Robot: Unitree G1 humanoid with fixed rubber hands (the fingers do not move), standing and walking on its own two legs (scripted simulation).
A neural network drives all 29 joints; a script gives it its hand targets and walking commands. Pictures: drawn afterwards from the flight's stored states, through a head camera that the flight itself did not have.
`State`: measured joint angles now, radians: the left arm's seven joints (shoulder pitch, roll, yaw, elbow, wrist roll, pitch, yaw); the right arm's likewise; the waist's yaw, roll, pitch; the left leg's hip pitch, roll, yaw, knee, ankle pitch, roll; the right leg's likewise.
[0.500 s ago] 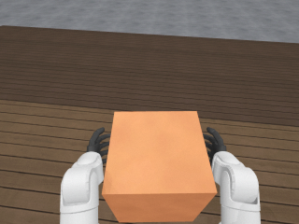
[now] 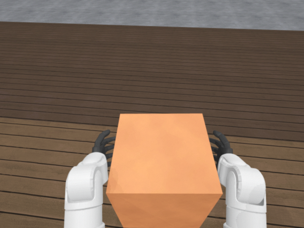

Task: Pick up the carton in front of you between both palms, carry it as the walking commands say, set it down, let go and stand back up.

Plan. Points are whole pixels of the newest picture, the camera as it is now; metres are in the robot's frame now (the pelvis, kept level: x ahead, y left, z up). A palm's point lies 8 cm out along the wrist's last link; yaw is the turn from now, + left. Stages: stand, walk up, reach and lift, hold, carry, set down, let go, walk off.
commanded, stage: carry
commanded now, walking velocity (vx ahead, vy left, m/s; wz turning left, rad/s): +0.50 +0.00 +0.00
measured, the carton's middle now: (161, 173) +0.27 +0.00 +0.00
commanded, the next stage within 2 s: none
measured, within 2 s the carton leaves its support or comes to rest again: neither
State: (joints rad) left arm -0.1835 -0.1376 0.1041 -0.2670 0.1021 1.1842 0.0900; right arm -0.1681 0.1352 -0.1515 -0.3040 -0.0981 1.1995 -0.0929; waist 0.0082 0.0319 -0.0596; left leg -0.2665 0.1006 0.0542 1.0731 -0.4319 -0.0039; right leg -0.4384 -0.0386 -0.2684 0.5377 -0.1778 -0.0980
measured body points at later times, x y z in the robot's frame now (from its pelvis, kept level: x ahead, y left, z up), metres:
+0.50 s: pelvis +0.34 +0.04 +0.00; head +0.35 +0.05 +0.45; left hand +0.63 +0.17 +0.07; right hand +0.61 -0.14 +0.08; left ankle +0.42 +0.10 -0.73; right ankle +0.16 -0.08 -0.63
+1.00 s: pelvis +0.67 -0.03 +0.00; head +0.70 -0.04 +0.45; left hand +0.96 +0.12 +0.07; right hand +0.96 -0.18 +0.07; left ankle +0.50 +0.10 -0.62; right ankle +0.75 -0.10 -0.73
